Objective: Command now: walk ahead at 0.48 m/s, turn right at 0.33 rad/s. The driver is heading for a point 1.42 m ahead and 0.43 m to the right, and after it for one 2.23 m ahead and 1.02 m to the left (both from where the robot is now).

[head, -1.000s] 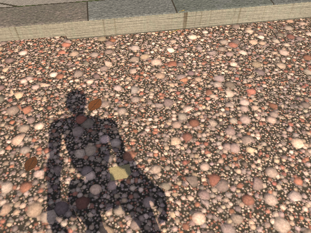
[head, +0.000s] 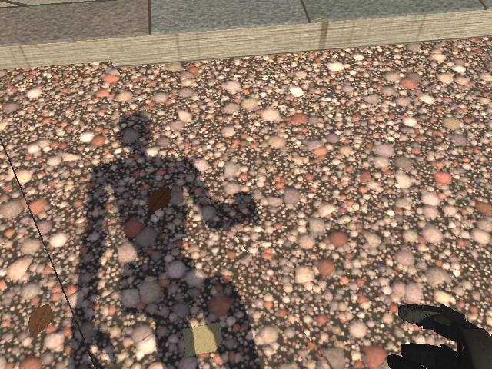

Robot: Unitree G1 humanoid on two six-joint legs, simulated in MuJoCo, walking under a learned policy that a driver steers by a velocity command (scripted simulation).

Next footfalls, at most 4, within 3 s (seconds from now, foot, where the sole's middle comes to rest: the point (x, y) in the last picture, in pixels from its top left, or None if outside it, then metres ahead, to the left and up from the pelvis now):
0.54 right None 0.43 -0.19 -0.75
1.00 left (314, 263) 0.77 -0.12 -0.78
1.52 right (429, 248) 0.86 -0.47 -0.78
2.06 left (377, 157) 1.22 -0.35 -0.78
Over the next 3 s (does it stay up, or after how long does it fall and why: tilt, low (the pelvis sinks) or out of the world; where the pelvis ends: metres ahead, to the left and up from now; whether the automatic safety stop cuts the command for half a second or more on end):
stays up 1.35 -0.46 -0.01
